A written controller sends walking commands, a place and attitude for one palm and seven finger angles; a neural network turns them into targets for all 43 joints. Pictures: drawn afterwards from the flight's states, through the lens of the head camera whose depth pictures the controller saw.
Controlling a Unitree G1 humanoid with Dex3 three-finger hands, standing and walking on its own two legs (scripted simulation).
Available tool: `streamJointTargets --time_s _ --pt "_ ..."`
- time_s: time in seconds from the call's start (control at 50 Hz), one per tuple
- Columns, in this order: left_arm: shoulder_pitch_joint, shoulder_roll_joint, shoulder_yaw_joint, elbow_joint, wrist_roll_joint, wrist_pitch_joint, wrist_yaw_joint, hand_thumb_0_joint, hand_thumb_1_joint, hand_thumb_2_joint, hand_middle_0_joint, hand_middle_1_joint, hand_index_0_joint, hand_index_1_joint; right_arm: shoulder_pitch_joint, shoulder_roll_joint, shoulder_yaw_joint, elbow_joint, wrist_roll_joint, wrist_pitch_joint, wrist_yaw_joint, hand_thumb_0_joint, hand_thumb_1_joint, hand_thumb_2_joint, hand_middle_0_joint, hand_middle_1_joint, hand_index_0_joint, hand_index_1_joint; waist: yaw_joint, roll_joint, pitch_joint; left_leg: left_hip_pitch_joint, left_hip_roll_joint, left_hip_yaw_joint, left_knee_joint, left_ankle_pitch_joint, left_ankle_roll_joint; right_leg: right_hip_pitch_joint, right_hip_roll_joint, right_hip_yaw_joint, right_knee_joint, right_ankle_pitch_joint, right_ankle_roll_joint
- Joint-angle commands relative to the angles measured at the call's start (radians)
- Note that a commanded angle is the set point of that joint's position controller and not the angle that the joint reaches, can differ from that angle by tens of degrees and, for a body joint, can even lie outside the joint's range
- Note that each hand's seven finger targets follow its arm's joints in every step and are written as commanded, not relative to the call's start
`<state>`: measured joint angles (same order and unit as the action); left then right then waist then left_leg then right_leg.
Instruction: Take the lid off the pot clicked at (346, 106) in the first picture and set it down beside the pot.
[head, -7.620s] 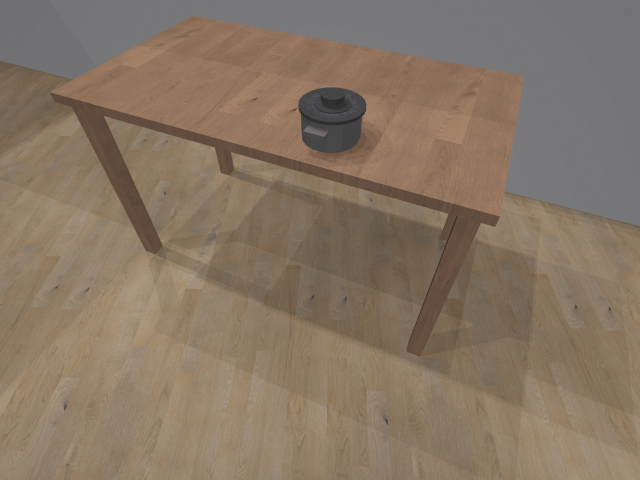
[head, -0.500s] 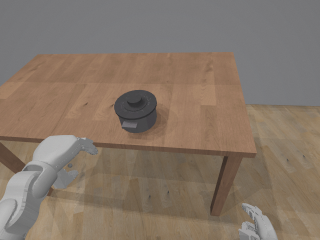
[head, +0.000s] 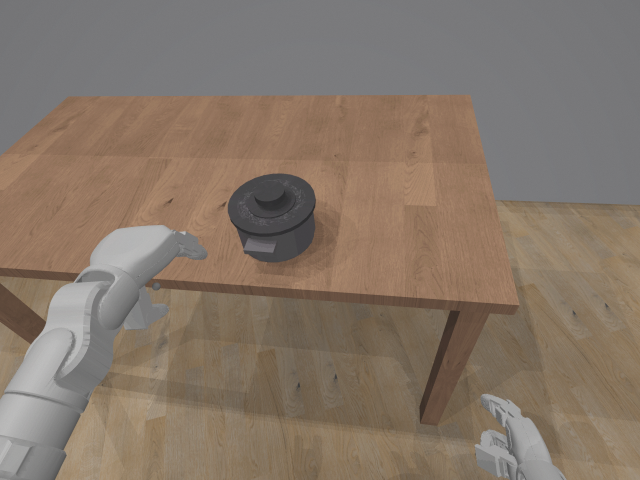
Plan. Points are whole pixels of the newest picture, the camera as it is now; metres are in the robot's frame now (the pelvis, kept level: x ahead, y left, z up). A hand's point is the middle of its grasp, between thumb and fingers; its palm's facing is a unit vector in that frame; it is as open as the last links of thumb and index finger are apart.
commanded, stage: move the open hand above the knob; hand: left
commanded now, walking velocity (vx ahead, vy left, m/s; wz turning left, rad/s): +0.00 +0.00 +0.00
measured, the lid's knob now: (269, 193) +0.55 +0.15 +0.04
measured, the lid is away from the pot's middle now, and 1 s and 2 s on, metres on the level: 0.00 0.00 0.00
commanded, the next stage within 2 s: none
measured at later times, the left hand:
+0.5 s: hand (196, 242) +0.38 +0.21 +0.10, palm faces -0.28 -0.07 -0.96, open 10.1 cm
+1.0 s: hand (236, 207) +0.45 +0.17 +0.10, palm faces -0.31 -0.04 -0.95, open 10.1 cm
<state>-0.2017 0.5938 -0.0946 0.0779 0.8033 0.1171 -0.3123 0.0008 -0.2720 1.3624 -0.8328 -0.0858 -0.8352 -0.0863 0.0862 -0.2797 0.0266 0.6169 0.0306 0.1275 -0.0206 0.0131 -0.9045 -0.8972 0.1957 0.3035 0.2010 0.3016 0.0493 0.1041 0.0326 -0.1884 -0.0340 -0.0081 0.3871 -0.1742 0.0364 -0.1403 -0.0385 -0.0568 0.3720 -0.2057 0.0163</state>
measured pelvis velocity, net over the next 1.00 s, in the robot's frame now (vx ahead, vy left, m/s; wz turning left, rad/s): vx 0.03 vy -0.01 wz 0.00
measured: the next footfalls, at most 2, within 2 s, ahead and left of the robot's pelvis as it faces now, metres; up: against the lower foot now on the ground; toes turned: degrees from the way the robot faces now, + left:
none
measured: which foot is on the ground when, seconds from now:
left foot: down 0.00-1.00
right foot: down 0.00-1.00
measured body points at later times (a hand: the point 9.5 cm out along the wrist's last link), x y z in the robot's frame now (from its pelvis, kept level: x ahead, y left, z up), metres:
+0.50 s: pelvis +0.02 +0.00 +0.00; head +0.05 -0.04 +0.45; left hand +0.39 +0.21 +0.15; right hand +0.19 -0.24 -0.12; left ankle +0.02 +0.10 -0.75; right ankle +0.00 -0.13 -0.74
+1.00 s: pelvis +0.03 -0.01 +0.00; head +0.06 -0.04 +0.44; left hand +0.46 +0.17 +0.15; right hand +0.17 -0.26 -0.13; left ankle +0.02 +0.10 -0.75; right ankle +0.00 -0.13 -0.74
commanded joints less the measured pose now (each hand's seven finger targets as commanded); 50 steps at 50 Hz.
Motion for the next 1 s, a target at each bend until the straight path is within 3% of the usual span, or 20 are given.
streamJointTargets --time_s 0.0,0.06,0.08,0.16,0.18,0.26,0.3,0.34,0.38,0.42,0.48,0.54,0.6,0.66,0.68,0.78,0.82,0.88,0.94,0.98 --pt "-0.348 0.216 0.133 -0.184 0.007 -0.011 0.004 0.0 -0.281 1.374 -0.822 -0.081 -0.822 -0.081 -0.134 -0.101 -0.036 -0.162 -0.003 -0.058 -0.003 0.0 -0.9 -0.9 0.2 0.3 0.2 0.3 -0.018 -0.057 -0.284 0.141 -0.009 -0.044 -0.03 0.229 0.013 0.042 0.043 0.012 -0.025 0.184 -0.05" --pt "-0.328 0.218 0.148 -0.106 0.007 -0.009 -0.003 0.0 -0.281 1.374 -0.822 -0.081 -0.822 -0.081 -0.117 -0.117 -0.038 -0.158 0.006 -0.044 0.007 0.0 -0.9 -0.9 0.2 0.3 0.2 0.3 -0.027 -0.073 -0.232 0.106 -0.006 -0.039 -0.025 0.207 0.012 0.02 0.048 0.009 -0.026 0.184 -0.054" --pt "-0.4 0.231 0.144 -0.155 0.014 -0.015 -0.007 0.0 -0.281 1.374 -0.822 -0.081 -0.822 -0.081 -0.115 -0.111 -0.036 -0.158 0.004 -0.038 0.007 0.0 -0.9 -0.9 0.2 0.3 0.2 0.3 -0.024 -0.082 -0.275 0.12 -0.006 -0.041 -0.033 0.242 0.011 0.045 0.044 0.005 -0.022 0.203 -0.052" --pt "-0.441 0.247 0.159 -0.133 0.018 -0.011 0.009 0.0 -0.281 1.374 -0.822 -0.081 -0.822 -0.081 -0.109 -0.116 -0.04 -0.164 0.005 -0.036 0.007 0.0 -0.9 -0.9 0.2 0.3 0.2 0.3 -0.028 -0.054 -0.282 0.127 -0.009 -0.042 -0.014 0.239 0.013 0.033 0.048 0.013 -0.013 0.208 -0.056" --pt "-0.479 0.259 0.157 -0.156 0.026 -0.016 0.009 0.0 -0.281 1.374 -0.822 -0.081 -0.822 -0.081 -0.102 -0.11 -0.036 -0.162 0.002 -0.037 0.007 0.0 -0.9 -0.9 0.2 0.3 0.2 0.3 -0.022 -0.036 -0.333 0.141 -0.012 -0.042 -0.021 0.272 0.013 0.059 0.042 0.012 -0.011 0.224 -0.056" --pt "-0.451 0.187 0.106 -0.059 0.019 0.001 0.016 0.0 -0.281 1.374 -0.822 -0.081 -0.822 -0.081 -0.096 -0.113 -0.039 -0.157 0.011 -0.031 0.013 0.0 -0.9 -0.9 0.2 0.3 0.2 0.3 -0.038 -0.046 -0.274 0.119 -0.01 -0.038 -0.006 0.254 0.009 0.01 0.049 0.009 -0.006 0.219 -0.055" --pt "-0.526 0.198 0.091 -0.065 0.028 0.007 0.017 0.0 -0.281 1.374 -0.822 -0.081 -0.822 -0.081 -0.088 -0.113 -0.04 -0.152 0.013 -0.025 0.01 0.0 -0.9 -0.9 0.2 0.3 0.2 0.3 -0.038 -0.089 -0.299 0.116 -0.011 -0.037 -0.009 0.252 0.011 0.021 0.046 0.009 -0.002 0.228 -0.051" --pt "-0.565 0.227 0.109 -0.097 0.032 0.003 0.023 0.0 -0.281 1.374 -0.822 -0.081 -0.822 -0.081 -0.085 -0.113 -0.042 -0.153 0.01 -0.03 0.01 0.0 -0.9 -0.9 0.2 0.3 0.2 0.3 -0.032 -0.04 -0.346 0.14 -0.016 -0.041 0.001 0.282 0.013 0.033 0.042 0.014 0.007 0.248 -0.054" --pt "-0.562 0.247 0.128 -0.067 0.035 0.004 0.023 0.0 -0.281 1.374 -0.822 -0.081 -0.822 -0.081 -0.073 -0.112 -0.036 -0.148 0.01 -0.031 0.01 0.0 -0.9 -0.9 0.2 0.3 0.2 0.3 -0.033 -0.057 -0.382 0.138 -0.016 -0.044 0.005 0.322 0.012 0.059 0.044 0.01 0.015 0.276 -0.055" --pt "-0.572 0.198 0.086 0.003 0.032 0.012 0.022 0.0 -0.281 1.374 -0.822 -0.081 -0.822 -0.081 -0.062 -0.114 -0.041 -0.139 0.017 -0.024 0.01 0.0 -0.9 -0.9 0.2 0.3 0.2 0.3 -0.045 -0.087 -0.323 0.116 -0.013 -0.037 0.008 0.291 0.011 0.016 0.045 0.007 0.015 0.266 -0.05" --pt "-0.655 0.193 0.064 -0.047 0.036 0.015 0.02 0.0 -0.281 1.374 -0.822 -0.081 -0.822 -0.081 -0.066 -0.113 -0.041 -0.145 0.018 -0.022 0.013 0.0 -0.9 -0.9 0.2 0.3 0.2 0.3 -0.047 -0.07 -0.385 0.143 -0.016 -0.042 0.014 0.325 0.014 0.032 0.043 0.011 0.023 0.285 -0.052" --pt "-0.625 0.195 0.074 -0.008 0.035 0.013 0.025 0.0 -0.281 1.374 -0.822 -0.081 -0.822 -0.081 -0.053 -0.114 -0.044 -0.142 0.02 -0.027 0.019 0.0 -0.9 -0.9 0.2 0.3 0.2 0.3 -0.043 -0.058 -0.379 0.151 -0.014 -0.045 0.031 0.385 0.012 0.017 0.045 0.012 0.036 0.314 -0.049" --pt "-0.644 0.184 0.062 0.089 0.037 0.027 0.029 0.0 -0.281 1.374 -0.822 -0.081 -0.822 -0.081 -0.041 -0.118 -0.041 -0.13 0.029 -0.015 0.02 0.0 -0.9 -0.9 0.2 0.3 0.2 0.3 -0.05 -0.124 -0.331 0.095 -0.012 -0.035 0.021 0.305 0.012 0.005 0.047 0.005 0.034 0.286 -0.048" --pt "-0.747 0.152 0.022 0.058 0.045 0.039 0.034 0.0 -0.281 1.374 -0.822 -0.081 -0.822 -0.081 -0.051 -0.118 -0.047 -0.134 0.028 -0.011 0.018 0.0 -0.9 -0.9 0.2 0.3 0.2 0.3 -0.063 -0.073 -0.366 0.125 -0.018 -0.037 0.037 0.304 0.016 -0.016 0.047 0.01 0.039 0.282 -0.053" --pt "-0.768 0.205 0.06 0.079 0.053 0.037 0.037 0.0 -0.281 1.374 -0.822 -0.081 -0.822 -0.081 -0.034 -0.117 -0.042 -0.125 0.027 -0.011 0.015 0.0 -0.9 -0.9 0.2 0.3 0.2 0.3 -0.055 -0.088 -0.4 0.123 -0.017 -0.04 0.031 0.315 0.014 0.013 0.046 0.009 0.045 0.285 -0.053" --pt "-0.838 0.153 0.01 0.173 0.056 0.042 0.037 0.0 -0.281 1.374 -0.822 -0.081 -0.822 -0.081 -0.023 -0.114 -0.043 -0.113 0.032 -0.005 0.011 0.0 -0.9 -0.9 0.2 0.3 0.2 0.3 -0.068 -0.092 -0.412 0.119 -0.02 -0.033 0.042 0.312 0.016 -0.009 0.045 0.01 0.055 0.291 -0.052" --pt "-0.889 0.117 -0.03 0.243 0.056 0.048 0.034 0.0 -0.281 1.374 -0.822 -0.081 -0.822 -0.081 -0.014 -0.117 -0.042 -0.099 0.038 0.004 0.01 0.0 -0.9 -0.9 0.2 0.3 0.2 0.3 -0.085 -0.099 -0.362 0.092 -0.02 -0.029 0.04 0.261 0.013 -0.046 0.045 0.004 0.05 0.263 -0.052" --pt "-0.968 0.151 -0.009 0.261 0.065 0.041 0.034 0.0 -0.281 1.374 -0.822 -0.081 -0.822 -0.081 -0.002 -0.119 -0.044 -0.098 0.036 0.008 0.006 0.0 -0.9 -0.9 0.2 0.3 0.2 0.3 -0.082 -0.106 -0.414 0.1 -0.024 -0.03 0.045 0.263 0.02 -0.028 0.044 0.009 0.055 0.27 -0.054" --pt "-1.031 0.109 -0.047 0.341 0.07 0.033 0.031 0.0 -0.281 1.374 -0.822 -0.081 -0.822 -0.081 0.019 -0.118 -0.046 -0.082 0.039 0.015 0.003 0.0 -0.9 -0.9 0.2 0.3 0.2 0.3 -0.101 -0.101 -0.403 0.101 -0.023 -0.025 0.054 0.275 0.02 -0.061 0.045 0.005 0.06 0.279 -0.054" --pt "-1.027 0.145 -0.014 0.403 0.068 0.029 0.031 0.0 -0.281 1.374 -0.822 -0.081 -0.822 -0.081 0.033 -0.123 -0.045 -0.08 0.04 0.016 0.0 0.0 -0.9 -0.9 0.2 0.3 0.2 0.3 -0.096 -0.127 -0.412 0.079 -0.025 -0.019 0.056 0.271 0.024 -0.038 0.044 0.011 0.061 0.295 -0.053"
